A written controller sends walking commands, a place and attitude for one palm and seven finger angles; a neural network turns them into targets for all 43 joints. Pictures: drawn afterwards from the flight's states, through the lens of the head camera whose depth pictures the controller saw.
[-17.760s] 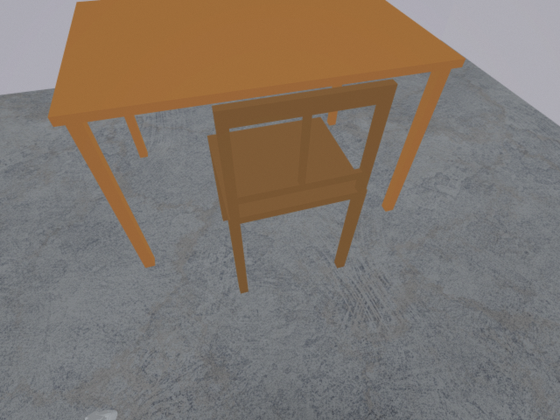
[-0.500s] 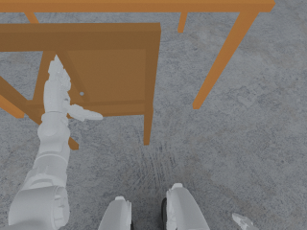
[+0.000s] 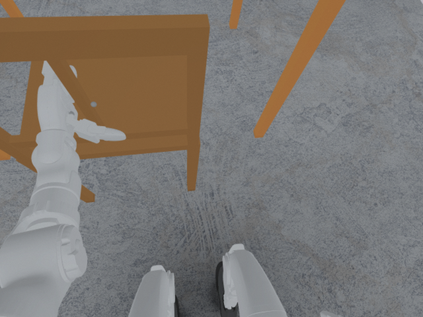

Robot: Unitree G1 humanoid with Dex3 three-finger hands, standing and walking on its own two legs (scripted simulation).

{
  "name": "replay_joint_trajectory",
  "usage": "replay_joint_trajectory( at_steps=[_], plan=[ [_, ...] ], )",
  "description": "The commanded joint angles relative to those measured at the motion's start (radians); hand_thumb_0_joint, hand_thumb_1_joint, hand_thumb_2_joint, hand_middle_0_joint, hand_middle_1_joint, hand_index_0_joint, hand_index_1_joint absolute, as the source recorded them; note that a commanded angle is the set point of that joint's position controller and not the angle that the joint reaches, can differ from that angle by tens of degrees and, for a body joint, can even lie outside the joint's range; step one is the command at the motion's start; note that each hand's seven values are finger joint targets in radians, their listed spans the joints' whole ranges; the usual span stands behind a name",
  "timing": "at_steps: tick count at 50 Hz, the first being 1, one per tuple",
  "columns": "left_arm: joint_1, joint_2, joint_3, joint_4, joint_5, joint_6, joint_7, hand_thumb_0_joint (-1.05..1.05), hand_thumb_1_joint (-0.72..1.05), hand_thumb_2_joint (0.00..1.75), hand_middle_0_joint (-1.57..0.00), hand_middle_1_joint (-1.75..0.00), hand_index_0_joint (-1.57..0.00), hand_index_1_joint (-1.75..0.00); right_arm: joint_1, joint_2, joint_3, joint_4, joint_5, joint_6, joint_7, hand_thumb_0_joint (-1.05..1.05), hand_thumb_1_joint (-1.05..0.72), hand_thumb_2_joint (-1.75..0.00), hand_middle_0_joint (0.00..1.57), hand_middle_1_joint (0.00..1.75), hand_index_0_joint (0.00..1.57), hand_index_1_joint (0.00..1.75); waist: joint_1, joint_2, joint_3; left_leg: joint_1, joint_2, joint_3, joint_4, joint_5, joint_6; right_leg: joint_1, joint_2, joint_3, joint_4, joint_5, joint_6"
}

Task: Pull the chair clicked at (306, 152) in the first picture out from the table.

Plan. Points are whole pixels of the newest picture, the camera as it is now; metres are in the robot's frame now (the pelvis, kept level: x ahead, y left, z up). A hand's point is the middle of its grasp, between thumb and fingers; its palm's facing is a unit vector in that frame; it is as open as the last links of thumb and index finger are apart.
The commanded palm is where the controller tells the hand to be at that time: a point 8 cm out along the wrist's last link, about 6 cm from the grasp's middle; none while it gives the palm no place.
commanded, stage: push the fingers through the gap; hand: left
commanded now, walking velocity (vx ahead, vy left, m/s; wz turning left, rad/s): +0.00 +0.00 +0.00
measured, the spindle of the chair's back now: (83, 101) +0.51 +0.20 +0.02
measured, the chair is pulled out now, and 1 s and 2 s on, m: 0.00 0.00 0.02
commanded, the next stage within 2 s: hook a spindle and tug to test in 0.20 s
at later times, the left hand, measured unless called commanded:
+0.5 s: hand (93, 104) +0.50 +0.17 +0.02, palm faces +0.05 -1.00 -0.02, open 16.5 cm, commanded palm +0.47 +0.22 +0.03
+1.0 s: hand (97, 106) +0.49 +0.17 +0.02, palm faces +0.07 -1.00 -0.03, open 8.7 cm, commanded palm +0.46 +0.21 +0.03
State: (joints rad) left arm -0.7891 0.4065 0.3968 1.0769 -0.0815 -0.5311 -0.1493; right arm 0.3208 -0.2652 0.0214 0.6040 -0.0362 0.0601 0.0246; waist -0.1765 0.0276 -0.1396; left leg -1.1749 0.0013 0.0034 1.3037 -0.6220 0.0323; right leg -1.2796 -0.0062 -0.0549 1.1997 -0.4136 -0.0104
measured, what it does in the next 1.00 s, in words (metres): stands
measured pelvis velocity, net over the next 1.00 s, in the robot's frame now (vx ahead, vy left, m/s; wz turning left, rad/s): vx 0.01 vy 0.00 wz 0.01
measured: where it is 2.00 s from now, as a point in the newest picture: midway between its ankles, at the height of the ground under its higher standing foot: outside the picture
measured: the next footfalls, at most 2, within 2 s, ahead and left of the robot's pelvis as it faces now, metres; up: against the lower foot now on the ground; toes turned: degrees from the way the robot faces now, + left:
none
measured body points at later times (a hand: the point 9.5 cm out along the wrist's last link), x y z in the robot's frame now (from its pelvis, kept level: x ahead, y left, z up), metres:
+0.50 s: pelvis +0.01 +0.01 +0.00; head +0.17 +0.03 +0.42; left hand +0.49 +0.23 +0.03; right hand +0.06 -0.26 -0.11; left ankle -0.01 +0.10 -0.62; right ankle +0.07 -0.12 -0.62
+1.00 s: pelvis +0.01 +0.00 +0.00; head +0.17 +0.02 +0.42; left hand +0.48 +0.22 +0.03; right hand +0.05 -0.26 -0.12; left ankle -0.01 +0.10 -0.62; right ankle +0.07 -0.12 -0.62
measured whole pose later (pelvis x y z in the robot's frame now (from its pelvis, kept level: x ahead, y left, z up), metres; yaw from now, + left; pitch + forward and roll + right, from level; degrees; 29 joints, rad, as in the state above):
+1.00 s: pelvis +0.01 +0.00 +0.00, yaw +0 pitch +28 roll -2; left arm -0.76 0.36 0.34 1.04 -0.08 -0.54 -0.10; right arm 0.30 -0.25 0.01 0.60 -0.04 0.08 0.03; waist -0.16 0.03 -0.14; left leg -1.15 0.00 -0.01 1.29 -0.63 0.03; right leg -1.25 -0.01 -0.06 1.19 -0.42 -0.01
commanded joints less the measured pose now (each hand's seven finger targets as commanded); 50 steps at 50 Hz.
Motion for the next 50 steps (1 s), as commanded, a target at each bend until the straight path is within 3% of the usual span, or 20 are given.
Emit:
replay_joint_trajectory(
  at_steps=[1, 2, 4, 7, 13, 15, 18, 23, 25, 27, 30, 33, 35, 39, 40, 42, 44, 45, 46, 50],
  plan=[
    [-0.329, 0.252, 0.052, -0.226, -0.012, -0.072, 0.002, 0.0, -0.5, 0.3, -0.06, -0.08, -0.06, -0.08, 0.147, -0.168, -0.06, -0.069, 0.001, -0.013, -0.01, 0.0, -0.9, -0.9, 0.2, 0.3, 0.2, 0.3, 0.02, 0.062, -0.548, 0.172, -0.006, -0.044, -0.177, 0.42, -0.012, 0.515, 0.013, 0.052, -0.102, 0.271, -0.011],
    [-0.347, 0.229, 0.031, -0.238, -0.015, -0.077, -0.001, 0.0, -0.5, 0.3, -0.06, -0.08, -0.06, -0.08, 0.148, -0.165, -0.06, -0.068, 0.0, -0.014, -0.01, 0.0, -0.9, -0.9, 0.2, 0.3, 0.2, 0.3, 0.009, 0.068, -0.547, 0.182, -0.006, -0.048, -0.178, 0.421, -0.011, 0.504, 0.015, 0.05, -0.1, 0.27, -0.012],
    [-0.338, 0.216, 0.022, -0.269, -0.013, -0.088, -0.001, 0.0, -0.5, 0.3, -0.06, -0.08, -0.06, -0.08, 0.149, -0.167, -0.065, -0.066, -0.001, -0.014, -0.009, 0.0, -0.9, -0.9, 0.2, 0.3, 0.2, 0.3, 0.015, 0.102, -0.574, 0.245, -0.001, -0.059, -0.183, 0.466, -0.021, 0.478, 0.014, 0.039, -0.097, 0.273, -0.013],
    [-0.39, 0.141, -0.049, -0.278, -0.018, -0.092, -0.006, 0.0, -0.5, 0.3, -0.06, -0.08, -0.06, -0.08, 0.15, -0.165, -0.068, -0.048, -0.004, -0.014, -0.007, 0.0, -0.9, -0.9, 0.2, 0.3, 0.2, 0.3, -0.017, 0.123, -0.541, 0.307, 0.008, -0.075, -0.178, 0.501, -0.031, 0.396, 0.017, 0.024, -0.099, 0.249, -0.013],
    [-0.349, 0.185, -0.001, -0.179, -0.009, -0.063, 0.008, 0.0, -0.5, 0.3, -0.06, -0.08, -0.06, -0.08, 0.157, -0.172, -0.065, -0.039, -0.004, 0.0, -0.01, 0.0, -0.9, -0.9, 0.2, 0.3, 0.2, 0.3, -0.006, 0.093, -0.499, 0.259, 0.004, -0.074, -0.182, 0.484, -0.03, 0.401, 0.015, 0.019, -0.097, 0.242, -0.015],
    [-0.349, 0.203, 0.011, -0.195, -0.003, -0.066, 0.012, 0.0, -0.5, 0.3, -0.06, -0.08, -0.06, -0.08, 0.154, -0.17, -0.063, -0.048, -0.006, 0.004, -0.008, 0.0, -0.9, -0.9, 0.2, 0.3, 0.2, 0.3, 0.006, 0.106, -0.521, 0.259, 0.002, -0.074, -0.18, 0.499, -0.031, 0.418, 0.015, 0.021, -0.089, 0.255, -0.018],
    [-0.359, 0.159, -0.026, -0.258, -0.002, -0.087, 0.017, 0.0, -0.5, 0.3, -0.11, -0.24, -0.11, -0.24, 0.146, -0.162, -0.065, -0.062, -0.008, 0.006, -0.002, 0.0, -0.9, -0.9, 0.2, 0.3, 0.2, 0.3, 0.008, 0.157, -0.566, 0.332, 0.009, -0.083, -0.175, 0.581, -0.047, 0.394, 0.015, 0.016, -0.08, 0.278, -0.019],
    [-0.321, 0.156, -0.018, -0.247, -0.007, -0.08, 0.027, 0.0, -0.5, 0.3, -0.2, -0.52, -0.2, -0.52, 0.148, -0.163, -0.07, -0.061, -0.006, 0.014, 0.0, 0.0, -0.9, -0.9, 0.2, 0.3, 0.2, 0.3, 0.003, 0.091, -0.55, 0.299, 0.011, -0.081, -0.175, 0.575, -0.041, 0.432, 0.019, 0.016, -0.083, 0.304, -0.016],
    [-0.317, 0.129, -0.038, -0.258, -0.009, -0.071, 0.028, 0.0, -0.5, 0.3, -0.24, -0.63, -0.24, -0.63, 0.14, -0.158, -0.071, -0.063, -0.003, 0.016, 0.002, 0.0, -0.9, -0.9, 0.2, 0.3, 0.2, 0.3, 0.002, 0.105, -0.55, 0.295, 0.008, -0.072, -0.176, 0.558, -0.038, 0.436, 0.017, 0.019, -0.09, 0.302, -0.015],
    [-0.318, 0.143, -0.03, -0.249, -0.006, -0.066, 0.031, 0.0, -0.5, 0.3, -0.27, -0.74, -0.27, -0.74, 0.145, -0.16, -0.069, -0.064, -0.003, 0.017, -0.001, 0.0, -0.9, -0.9, 0.2, 0.3, 0.2, 0.3, 0.001, 0.082, -0.535, 0.276, 0.007, -0.073, -0.181, 0.534, -0.034, 0.44, 0.018, 0.021, -0.09, 0.293, -0.015],
    [-0.329, 0.13, -0.042, -0.277, -0.004, -0.073, 0.037, 0.0, -0.5, 0.3, -0.32, -0.9, -0.32, -0.9, 0.138, -0.155, -0.069, -0.063, -0.003, 0.014, 0.0, 0.0, -0.9, -0.9, 0.2, 0.3, 0.2, 0.3, 0.006, 0.108, -0.536, 0.297, 0.007, -0.073, -0.186, 0.536, -0.039, 0.433, 0.017, 0.02, -0.094, 0.283, -0.016],
    [-0.347, 0.163, -0.018, -0.291, -0.003, -0.087, 0.045, 0.0, -0.33, 0.37, -0.38, -1.07, -0.38, -1.07, 0.138, -0.157, -0.068, -0.06, -0.006, 0.011, -0.003, 0.0, -0.9, -0.9, 0.2, 0.3, 0.2, 0.3, 0.004, 0.096, -0.546, 0.286, 0.005, -0.07, -0.18, 0.529, -0.037, 0.444, 0.017, 0.025, -0.09, 0.292, -0.015],
    [-0.317, 0.128, -0.04, -0.295, -0.004, -0.091, 0.044, 0.0, -0.22, 0.42, -0.41, -1.18, -0.41, -1.18, 0.136, -0.15, -0.069, -0.061, -0.006, 0.008, 0.0, 0.0, -0.9, -0.9, 0.2, 0.3, 0.2, 0.3, 0.013, 0.125, -0.564, 0.303, 0.003, -0.067, -0.179, 0.546, -0.039, 0.45, 0.016, 0.026, -0.092, 0.301, -0.017],
    [-0.345, 0.094, -0.068, -0.253, -0.002, -0.081, 0.042, 0.0, 0.0, 0.52, -0.48, -1.4, -0.48, -1.4, 0.136, -0.152, -0.07, -0.049, -0.006, 0.008, -0.001, 0.0, -0.9, -0.9, 0.2, 0.3, 0.2, 0.3, -0.011, 0.094, -0.515, 0.281, 0.005, -0.069, -0.18, 0.512, -0.035, 0.419, 0.016, 0.019, -0.094, 0.275, -0.013],
    [-0.318, 0.14, -0.028, -0.24, 0.001, -0.078, 0.044, 0.0, 0.06, 0.54, -0.5, -1.45, -0.5, -1.45, 0.141, -0.158, -0.071, -0.052, -0.006, 0.009, -0.003, 0.0, -0.9, -0.9, 0.2, 0.3, 0.2, 0.3, 0.007, 0.092, -0.524, 0.268, 0.003, -0.066, -0.182, 0.504, -0.035, 0.437, 0.015, 0.023, -0.093, 0.273, -0.016],
    [-0.325, 0.12, -0.045, -0.236, -0.003, -0.075, 0.043, 0.0, 0.17, 0.59, -0.5, -1.45, -0.5, -1.45, 0.138, -0.155, -0.069, -0.056, -0.005, 0.009, -0.003, 0.0, -0.9, -0.9, 0.2, 0.3, 0.2, 0.3, 0.0, 0.087, -0.529, 0.257, -0.001, -0.062, -0.182, 0.492, -0.03, 0.447, 0.015, 0.028, -0.095, 0.281, -0.016],
    [-0.306, 0.134, -0.034, -0.244, 0.001, -0.079, 0.04, 0.0, 0.28, 0.64, -0.5, -1.45, -0.5, -1.45, 0.137, -0.153, -0.069, -0.06, -0.004, 0.009, -0.003, 0.0, -0.9, -0.9, 0.2, 0.3, 0.2, 0.3, 0.012, 0.085, -0.546, 0.248, -0.003, -0.057, -0.182, 0.489, -0.029, 0.475, 0.014, 0.032, -0.095, 0.292, -0.016],
    [-0.333, 0.121, -0.05, -0.249, -0.002, -0.08, 0.039, 0.0, 0.34, 0.66, -0.5, -1.45, -0.5, -1.45, 0.132, -0.151, -0.067, -0.058, -0.003, 0.007, -0.003, 0.0, -0.9, -0.9, 0.2, 0.3, 0.2, 0.3, 0.001, 0.082, -0.534, 0.238, -0.003, -0.053, -0.18, 0.47, -0.025, 0.471, 0.015, 0.035, -0.1, 0.286, -0.014],
    [-0.341, 0.144, -0.03, -0.247, -0.003, -0.084, 0.04, 0.0, 0.4, 0.68, -0.5, -1.45, -0.5, -1.45, 0.135, -0.153, -0.067, -0.055, -0.006, 0.007, -0.005, 0.0, -0.9, -0.9, 0.2, 0.3, 0.2, 0.3, 0.003, 0.065, -0.531, 0.222, -0.005, -0.053, -0.18, 0.46, -0.022, 0.487, 0.014, 0.038, -0.101, 0.287, -0.014],
    [-0.356, 0.119, -0.051, -0.245, -0.004, -0.089, 0.038, 0.0, 0.62, 0.78, -0.5, -1.45, -0.5, -1.45, 0.13, -0.152, -0.067, -0.052, -0.005, 0.003, -0.005, 0.0, -0.9, -0.9, 0.2, 0.3, 0.2, 0.3, -0.001, 0.096, -0.526, 0.237, -0.006, -0.052, -0.18, 0.441, -0.024, 0.457, 0.014, 0.036, -0.104, 0.26, -0.013]
  ],
)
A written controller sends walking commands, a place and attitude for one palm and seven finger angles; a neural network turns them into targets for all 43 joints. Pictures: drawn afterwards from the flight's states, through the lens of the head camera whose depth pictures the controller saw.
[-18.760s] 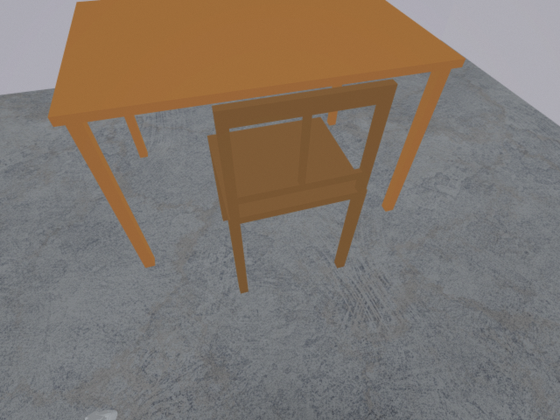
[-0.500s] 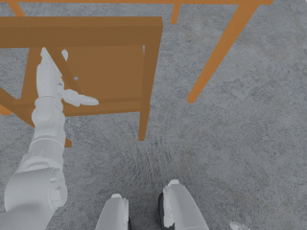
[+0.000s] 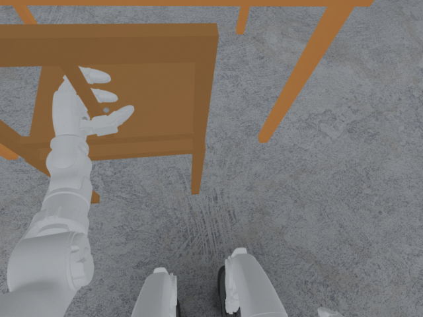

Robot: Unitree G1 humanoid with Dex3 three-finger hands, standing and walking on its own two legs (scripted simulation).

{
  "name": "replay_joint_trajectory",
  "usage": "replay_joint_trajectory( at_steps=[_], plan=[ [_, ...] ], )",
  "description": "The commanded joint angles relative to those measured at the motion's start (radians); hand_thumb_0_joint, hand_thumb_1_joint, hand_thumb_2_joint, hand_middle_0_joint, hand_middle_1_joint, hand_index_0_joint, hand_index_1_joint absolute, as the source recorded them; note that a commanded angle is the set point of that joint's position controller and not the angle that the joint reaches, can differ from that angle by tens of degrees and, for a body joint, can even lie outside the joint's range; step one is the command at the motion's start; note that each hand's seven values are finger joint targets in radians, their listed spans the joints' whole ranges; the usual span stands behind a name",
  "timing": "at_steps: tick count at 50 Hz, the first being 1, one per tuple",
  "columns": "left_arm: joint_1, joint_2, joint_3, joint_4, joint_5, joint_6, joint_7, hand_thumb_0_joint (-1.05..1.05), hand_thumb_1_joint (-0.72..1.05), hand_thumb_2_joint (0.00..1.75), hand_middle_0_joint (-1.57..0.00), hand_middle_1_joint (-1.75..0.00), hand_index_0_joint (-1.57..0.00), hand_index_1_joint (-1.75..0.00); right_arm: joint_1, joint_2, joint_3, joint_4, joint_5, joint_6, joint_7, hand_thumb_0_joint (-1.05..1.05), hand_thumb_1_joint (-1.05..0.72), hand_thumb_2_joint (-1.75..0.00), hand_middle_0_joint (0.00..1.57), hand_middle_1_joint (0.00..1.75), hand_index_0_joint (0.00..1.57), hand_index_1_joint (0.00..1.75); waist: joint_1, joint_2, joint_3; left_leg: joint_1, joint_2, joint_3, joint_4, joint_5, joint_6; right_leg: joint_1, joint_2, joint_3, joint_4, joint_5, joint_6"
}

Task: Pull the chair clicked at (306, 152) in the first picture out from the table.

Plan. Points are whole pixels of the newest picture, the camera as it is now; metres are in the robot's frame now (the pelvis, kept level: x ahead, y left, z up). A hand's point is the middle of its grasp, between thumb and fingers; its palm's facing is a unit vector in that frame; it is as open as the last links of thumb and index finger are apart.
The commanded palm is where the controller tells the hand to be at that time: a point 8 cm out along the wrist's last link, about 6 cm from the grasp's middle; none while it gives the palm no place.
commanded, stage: hook a spindle and tug to test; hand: left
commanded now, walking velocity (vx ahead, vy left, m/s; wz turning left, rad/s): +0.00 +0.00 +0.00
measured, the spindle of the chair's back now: (92, 105) +0.50 +0.19 +0.01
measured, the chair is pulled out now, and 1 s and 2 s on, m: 0.00 0.02 0.07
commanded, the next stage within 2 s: step backward, pulling the chair out in 0.80 s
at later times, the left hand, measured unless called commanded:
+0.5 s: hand (105, 112) +0.48 +0.16 +0.02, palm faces +0.05 -1.00 -0.02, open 4.8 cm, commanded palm +0.44 +0.21 +0.02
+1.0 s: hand (104, 120) +0.46 +0.16 +0.03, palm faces +0.01 -0.99 -0.14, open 5.0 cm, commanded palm +0.44 +0.22 +0.02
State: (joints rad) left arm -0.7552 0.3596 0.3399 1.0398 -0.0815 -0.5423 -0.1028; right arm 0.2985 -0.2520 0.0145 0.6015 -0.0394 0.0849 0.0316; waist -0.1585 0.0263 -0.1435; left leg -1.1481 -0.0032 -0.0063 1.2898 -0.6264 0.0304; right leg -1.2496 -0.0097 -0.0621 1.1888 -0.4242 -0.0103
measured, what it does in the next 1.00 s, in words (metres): stands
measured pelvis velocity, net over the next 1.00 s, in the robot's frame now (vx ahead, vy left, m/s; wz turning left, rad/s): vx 0.04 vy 0.01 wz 0.01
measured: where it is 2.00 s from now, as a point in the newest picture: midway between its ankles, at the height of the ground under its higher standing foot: outside the picture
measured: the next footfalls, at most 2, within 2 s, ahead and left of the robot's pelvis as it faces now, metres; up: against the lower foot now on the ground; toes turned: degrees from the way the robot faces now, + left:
none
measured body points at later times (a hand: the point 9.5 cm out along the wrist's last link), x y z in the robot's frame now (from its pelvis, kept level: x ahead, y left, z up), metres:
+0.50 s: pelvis +0.00 +0.00 +0.00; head +0.16 +0.02 +0.43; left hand +0.47 +0.22 +0.03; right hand +0.05 -0.26 -0.11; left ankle -0.02 +0.10 -0.62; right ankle +0.06 -0.12 -0.62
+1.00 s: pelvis +0.04 +0.01 +0.04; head +0.19 +0.02 +0.46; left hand +0.46 +0.22 +0.04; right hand +0.12 -0.24 -0.09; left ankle -0.02 +0.10 -0.62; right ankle +0.06 -0.12 -0.62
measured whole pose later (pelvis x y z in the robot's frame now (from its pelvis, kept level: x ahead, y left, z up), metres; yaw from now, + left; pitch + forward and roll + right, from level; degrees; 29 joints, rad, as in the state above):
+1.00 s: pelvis +0.04 +0.01 +0.04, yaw +0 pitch +24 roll -2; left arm -0.46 0.27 0.16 0.66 -0.04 -0.33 0.00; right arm 0.26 -0.21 -0.01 0.56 0.02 0.10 -0.02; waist -0.10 0.02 -0.08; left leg -0.88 -0.02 0.01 1.08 -0.60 0.05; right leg -0.99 -0.02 -0.04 1.01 -0.43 0.02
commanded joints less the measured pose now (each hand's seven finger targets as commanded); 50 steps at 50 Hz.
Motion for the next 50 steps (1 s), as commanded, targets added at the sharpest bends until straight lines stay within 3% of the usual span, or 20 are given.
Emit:
replay_joint_trajectory(
  at_steps=[1, 3, 5, 10, 12, 17, 20, 24, 25, 31, 34, 36, 39, 40, 44, 45, 46, 47, 48, 50],
  plan=[
    [-0.392, 0.182, 0.015, -0.2, -0.004, -0.079, -0.009, 0.0, 0.68, 0.8, -0.5, -1.45, -0.5, -1.45, 0.155, -0.167, -0.06, -0.048, -0.001, -0.023, -0.013, 0.0, -0.9, -0.9, 0.2, 0.3, 0.2, 0.3, -0.02, 0.074, -0.518, 0.196, -0.002, -0.042, -0.167, 0.434, -0.019, 0.442, 0.018, 0.046, -0.096, 0.27, -0.013],
    [-0.397, 0.203, 0.028, -0.211, -0.001, -0.084, -0.01, 0.0, 0.79, 0.85, -0.5, -1.45, -0.5, -1.45, 0.158, -0.171, -0.06, -0.049, -0.002, -0.025, -0.015, 0.0, -0.9, -0.9, 0.2, 0.3, 0.2, 0.3, -0.017, 0.085, -0.535, 0.202, -0.002, -0.044, -0.168, 0.435, -0.02, 0.442, 0.016, 0.046, -0.091, 0.269, -0.013],
    [-0.382, 0.176, 0.01, -0.218, -0.004, -0.086, -0.012, 0.0, 0.9, 0.9, -0.5, -1.45, -0.5, -1.45, 0.153, -0.167, -0.061, -0.051, -0.002, -0.025, -0.013, 0.0, -0.9, -0.9, 0.2, 0.3, 0.2, 0.3, -0.014, 0.093, -0.55, 0.218, -0.003, -0.043, -0.168, 0.448, -0.021, 0.444, 0.017, 0.047, -0.094, 0.276, -0.014],
    [-0.34, 0.167, 0.006, -0.247, -0.014, -0.082, -0.02, 0.0, 0.9, 0.9, -0.5, -1.45, -0.5, -1.45, 0.15, -0.168, -0.064, -0.055, 0.001, -0.025, -0.011, 0.0, -0.9, -0.9, 0.2, 0.3, 0.2, 0.3, -0.004, 0.096, -0.563, 0.234, 0.0, -0.041, -0.169, 0.479, -0.024, 0.459, 0.018, 0.045, -0.093, 0.303, -0.015],
    [-0.29, 0.184, 0.023, -0.221, -0.02, -0.073, -0.022, 0.0, 0.9, 0.9, -0.5, -1.45, -0.5, -1.45, 0.152, -0.169, -0.061, -0.061, 0.004, -0.025, -0.013, 0.0, -0.9, -0.9, 0.2, 0.3, 0.2, 0.3, 0.0, 0.052, -0.539, 0.192, -0.003, -0.034, -0.175, 0.455, -0.017, 0.491, 0.019, 0.051, -0.1, 0.308, -0.015],
    [-0.256, 0.185, 0.031, -0.213, -0.021, -0.068, -0.024, 0.0, 0.9, 0.9, -0.5, -1.45, -0.5, -1.45, 0.142, -0.166, -0.059, -0.068, 0.008, -0.029, -0.016, 0.0, -0.9, -0.9, 0.2, 0.3, 0.2, 0.3, 0.009, 0.039, -0.496, 0.151, -0.007, -0.025, -0.186, 0.401, -0.013, 0.497, 0.018, 0.056, -0.106, 0.276, -0.014],
    [-0.224, 0.148, 0.001, -0.249, -0.018, -0.072, -0.025, 0.0, 0.9, 0.9, -0.5, -1.45, -0.5, -1.45, 0.135, -0.161, -0.061, -0.074, 0.008, -0.03, -0.01, 0.0, -0.9, -0.9, 0.2, 0.3, 0.2, 0.3, 0.02, 0.095, -0.508, 0.209, -0.002, -0.028, -0.19, 0.451, -0.023, 0.464, 0.017, 0.046, -0.099, 0.285, -0.018],
    [-0.152, 0.128, -0.005, -0.293, -0.032, -0.064, -0.023, 0.0, 0.9, 0.9, -0.5, -1.45, -0.5, -1.45, 0.135, -0.162, -0.068, -0.084, 0.011, -0.029, -0.005, 0.0, -0.9, -0.9, 0.2, 0.3, 0.2, 0.3, 0.031, 0.077, -0.543, 0.243, 0.005, -0.034, -0.188, 0.525, -0.03, 0.477, 0.019, 0.041, -0.092, 0.329, -0.018],
    [-0.148, 0.105, -0.022, -0.302, -0.036, -0.06, -0.022, 0.0, 0.9, 0.9, -0.5, -1.45, -0.5, -1.45, 0.133, -0.16, -0.068, -0.085, 0.013, -0.029, -0.004, 0.0, -0.9, -0.9, 0.2, 0.3, 0.2, 0.3, 0.024, 0.065, -0.532, 0.246, 0.007, -0.035, -0.192, 0.535, -0.03, 0.478, 0.019, 0.037, -0.094, 0.339, -0.017],
    [-0.018, 0.087, -0.029, -0.382, -0.048, -0.036, -0.019, 0.0, 0.9, 0.9, -0.5, -1.45, -0.5, -1.45, 0.129, -0.156, -0.074, -0.102, 0.021, -0.031, 0.001, 0.0, -0.9, -0.9, 0.2, 0.3, 0.2, 0.3, 0.047, 0.046, -0.534, 0.255, 0.013, -0.029, -0.204, 0.596, -0.034, 0.522, 0.019, 0.036, -0.1, 0.39, -0.017],
    [0.075, 0.055, -0.046, -0.468, -0.06, -0.034, -0.013, 0.0, 0.9, 0.9, -0.5, -1.45, -0.5, -1.45, 0.126, -0.149, -0.08, -0.113, 0.023, -0.037, 0.008, 0.0, -0.9, -0.9, 0.2, 0.3, 0.2, 0.3, 0.069, 0.079, -0.567, 0.324, 0.023, -0.036, -0.209, 0.723, -0.049, 0.527, 0.02, 0.029, -0.097, 0.437, -0.02],
    [0.131, 0.043, -0.054, -0.49, -0.069, -0.026, -0.01, 0.0, 0.9, 0.9, -0.5, -1.45, -0.5, -1.45, 0.123, -0.146, -0.08, -0.117, 0.028, -0.04, 0.01, 0.0, -0.9, -0.9, 0.2, 0.3, 0.2, 0.3, 0.069, 0.045, -0.545, 0.299, 0.024, -0.027, -0.212, 0.719, -0.043, 0.554, 0.02, 0.034, -0.106, 0.465, -0.018],
    [0.162, -0.008, -0.094, -0.533, -0.069, -0.023, -0.002, 0.0, 0.9, 0.9, -0.5, -1.45, -0.5, -1.45, 0.118, -0.137, -0.083, -0.115, 0.03, -0.051, 0.013, 0.0, -0.9, -0.9, 0.2, 0.3, 0.2, 0.3, 0.066, 0.061, -0.52, 0.321, 0.027, -0.03, -0.215, 0.756, -0.049, 0.534, 0.02, 0.027, -0.106, 0.473, -0.018],
    [0.156, 0.022, -0.07, -0.537, -0.066, -0.023, 0.004, 0.0, 0.9, 0.9, -0.5, -1.45, -0.5, -1.45, 0.122, -0.142, -0.084, -0.112, 0.027, -0.052, 0.012, 0.0, -0.9, -0.9, 0.2, 0.3, 0.2, 0.3, 0.064, 0.04, -0.509, 0.304, 0.028, -0.028, -0.214, 0.739, -0.047, 0.541, 0.02, 0.028, -0.104, 0.473, -0.017],
    [0.205, 0.005, -0.078, -0.581, -0.062, -0.027, 0.018, 0.0, 0.9, 0.9, -0.5, -1.45, -0.5, -1.45, 0.124, -0.133, -0.089, -0.109, 0.025, -0.063, 0.01, 0.0, -0.9, -0.9, 0.2, 0.3, 0.2, 0.3, 0.074, 0.063, -0.519, 0.331, 0.03, -0.027, -0.21, 0.804, -0.055, 0.543, 0.016, 0.028, -0.096, 0.51, -0.021],
    [0.138, -0.02, -0.113, -0.592, -0.058, -0.029, 0.019, 0.0, 0.9, 0.9, -0.5, -1.45, -0.5, -1.45, 0.118, -0.133, -0.086, -0.101, 0.023, -0.066, 0.009, 0.0, -0.9, -0.9, 0.2, 0.3, 0.2, 0.3, 0.051, 0.066, -0.505, 0.332, 0.03, -0.03, -0.203, 0.786, -0.056, 0.52, 0.015, 0.026, -0.096, 0.502, -0.018],
    [-0.172, 0.28, -0.076, -0.721, 0.06, 0.09, 0.1, 0.0, 0.9, 0.9, -0.5, -1.45, -0.5, -1.45, 0.129, -0.13, -0.079, -0.138, 0.065, -0.004, -0.035, 0.0, -0.9, -0.9, 0.2, 0.3, 0.2, 0.3, 0.076, 0.092, -0.685, 0.557, 0.018, -0.001, -0.396, 0.621, -0.032, 0.903, -0.072, 0.121, -0.284, 0.567, -0.043],
    [-0.23, 0.243, -0.092, -0.716, 0.061, 0.158, 0.139, 0.0, 0.9, 0.9, -0.5, -1.45, -0.5, -1.45, 0.161, -0.109, -0.084, -0.155, 0.068, 0.005, -0.074, 0.0, -0.9, -0.9, 0.2, 0.3, 0.2, 0.3, 0.052, 0.119, -0.626, 0.543, 0.006, 0.009, -0.437, 0.595, -0.016, 0.928, -0.078, 0.115, -0.327, 0.649, -0.038],
    [-0.173, 0.191, -0.121, -0.662, 0.063, 0.2, 0.154, 0.0, 0.9, 0.9, -0.5, -1.45, -0.5, -1.45, 0.167, -0.119, -0.084, -0.141, 0.071, 0.004, -0.092, 0.0, -0.9, -0.9, 0.2, 0.3, 0.2, 0.3, 0.041, 0.103, -0.546, 0.563, 0.011, -0.004, -0.455, 0.607, -0.021, 0.881, -0.082, 0.099, -0.338, 0.678, -0.033],
    [-0.018, 0.063, -0.201, -0.51, 0.079, 0.272, 0.162, 0.0, 0.9, 0.9, -0.5, -1.45, -0.5, -1.45, 0.147, -0.113, -0.072, -0.118, 0.078, 0.024, -0.118, 0.0, -0.9, -0.9, 0.2, 0.3, 0.2, 0.3, 0.036, 0.131, -0.449, 0.652, 0.049, -0.063, -0.507, 0.865, -0.048, 0.776, -0.077, 0.055, -0.32, 0.685, -0.021]
  ],
)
